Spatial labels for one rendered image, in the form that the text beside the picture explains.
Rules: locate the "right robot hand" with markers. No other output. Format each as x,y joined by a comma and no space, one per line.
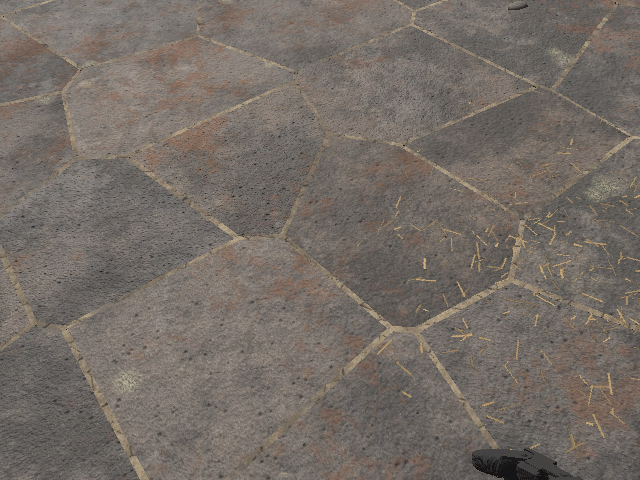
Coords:
518,465

